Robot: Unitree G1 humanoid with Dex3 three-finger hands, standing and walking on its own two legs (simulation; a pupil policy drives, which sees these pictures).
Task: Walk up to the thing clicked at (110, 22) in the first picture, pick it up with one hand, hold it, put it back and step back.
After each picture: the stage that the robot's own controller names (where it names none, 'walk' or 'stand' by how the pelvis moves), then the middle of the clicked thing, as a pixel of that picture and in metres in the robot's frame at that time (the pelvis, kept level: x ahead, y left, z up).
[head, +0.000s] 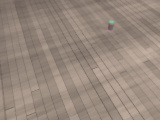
stand; (110, 25) +1.75 -0.38 -0.72
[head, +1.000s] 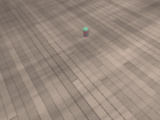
walk; (85, 32) +1.66 +0.07 -0.69
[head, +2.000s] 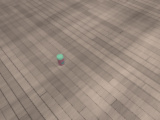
walk; (60, 59) +1.10 +0.29 -0.71
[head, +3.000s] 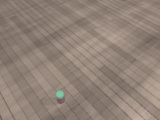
walk; (60, 97) +0.67 +0.23 -0.70
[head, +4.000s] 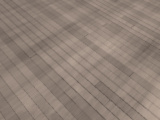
walk; out of the picture +0.39 +0.19 -0.70
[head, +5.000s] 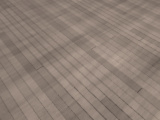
stand; out of the picture +0.32 +0.20 -0.71
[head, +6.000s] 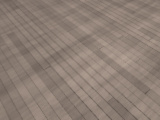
stand; out of the picture +0.32 +0.19 -0.72
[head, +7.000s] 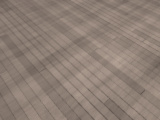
stand; out of the picture +0.30 +0.18 -0.73
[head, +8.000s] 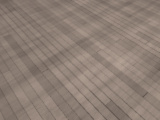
stand; out of the picture +0.30 +0.17 -0.73
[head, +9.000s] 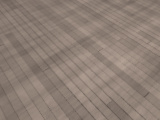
stand; out of the picture +0.30 +0.17 -0.73
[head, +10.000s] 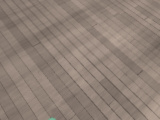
go down; out of the picture +0.33 +0.17 -0.68
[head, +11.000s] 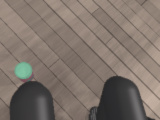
go down; (25, 73) +0.39 +0.21 -0.29
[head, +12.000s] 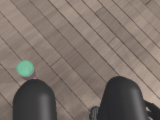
close in; (26, 71) +0.39 +0.21 -0.29
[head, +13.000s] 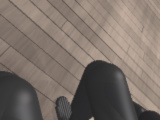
close in; out of the picture +0.38 +0.25 -0.22
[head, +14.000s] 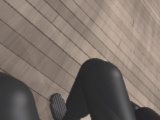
close; out of the picture +0.38 +0.26 -0.22
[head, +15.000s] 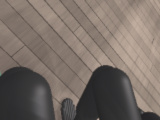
lift; out of the picture +0.32 +0.24 -0.18
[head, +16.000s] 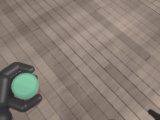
lift; (28, 92) +0.31 +0.18 +0.02
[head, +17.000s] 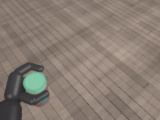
hold; (37, 90) +0.32 +0.16 +0.02
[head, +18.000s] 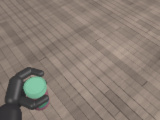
hold; (37, 94) +0.31 +0.17 +0.01
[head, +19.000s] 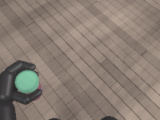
crouch; (30, 86) +0.34 +0.18 -0.05
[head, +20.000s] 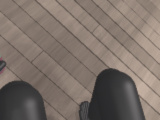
lower; out of the picture +0.40 +0.24 -0.14
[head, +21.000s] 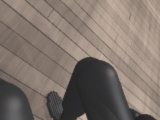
lower; out of the picture +0.39 +0.27 -0.22
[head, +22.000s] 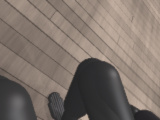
lower; out of the picture +0.39 +0.27 -0.22
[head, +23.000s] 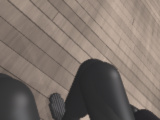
lower; out of the picture +0.38 +0.27 -0.22
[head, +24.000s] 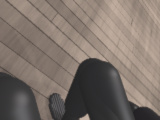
lower; out of the picture +0.38 +0.27 -0.22
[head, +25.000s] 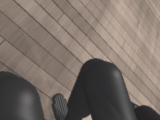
open; out of the picture +0.37 +0.25 -0.22
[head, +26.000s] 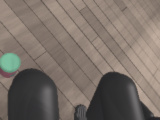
stand; (9, 66) +0.38 +0.22 -0.25
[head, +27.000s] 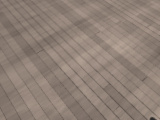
stand; out of the picture +0.33 +0.16 -0.63
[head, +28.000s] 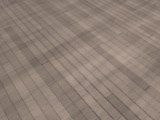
stand; out of the picture +0.33 +0.17 -0.67
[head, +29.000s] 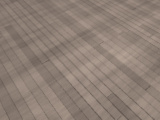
stand; out of the picture +0.32 +0.17 -0.67
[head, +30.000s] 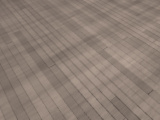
stand; out of the picture +0.34 +0.17 -0.72
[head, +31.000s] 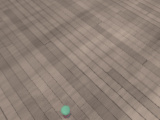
walk; (66, 112) +0.44 +0.15 -0.71
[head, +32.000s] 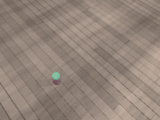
walk; (56, 78) +0.72 +0.19 -0.70
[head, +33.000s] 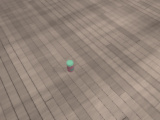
stand; (70, 66) +0.98 +0.17 -0.70
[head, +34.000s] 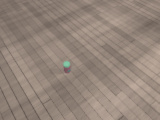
stand; (67, 67) +0.98 +0.18 -0.72
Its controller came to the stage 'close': yes
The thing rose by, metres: 0.72
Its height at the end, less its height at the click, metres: +0.00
